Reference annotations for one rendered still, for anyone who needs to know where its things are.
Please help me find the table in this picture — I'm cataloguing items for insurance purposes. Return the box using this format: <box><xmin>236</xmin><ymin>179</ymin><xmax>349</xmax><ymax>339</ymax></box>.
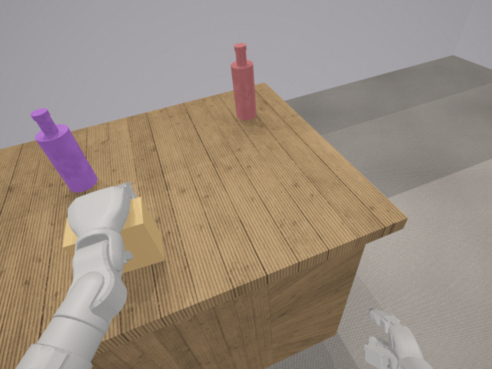
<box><xmin>0</xmin><ymin>82</ymin><xmax>408</xmax><ymax>369</ymax></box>

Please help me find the robot left forearm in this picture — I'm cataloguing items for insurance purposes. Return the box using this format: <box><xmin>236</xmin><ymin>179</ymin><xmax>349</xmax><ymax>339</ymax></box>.
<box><xmin>16</xmin><ymin>228</ymin><xmax>127</xmax><ymax>369</ymax></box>

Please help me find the sponge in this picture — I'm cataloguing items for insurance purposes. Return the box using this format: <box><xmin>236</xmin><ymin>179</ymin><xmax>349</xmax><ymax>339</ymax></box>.
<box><xmin>63</xmin><ymin>197</ymin><xmax>165</xmax><ymax>274</ymax></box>

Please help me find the left robot hand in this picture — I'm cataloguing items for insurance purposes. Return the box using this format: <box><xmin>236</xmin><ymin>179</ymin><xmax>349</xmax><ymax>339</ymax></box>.
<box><xmin>68</xmin><ymin>182</ymin><xmax>136</xmax><ymax>264</ymax></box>

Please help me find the right robot hand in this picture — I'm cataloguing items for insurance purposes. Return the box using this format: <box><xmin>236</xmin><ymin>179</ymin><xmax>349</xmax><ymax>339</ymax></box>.
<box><xmin>364</xmin><ymin>308</ymin><xmax>424</xmax><ymax>369</ymax></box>

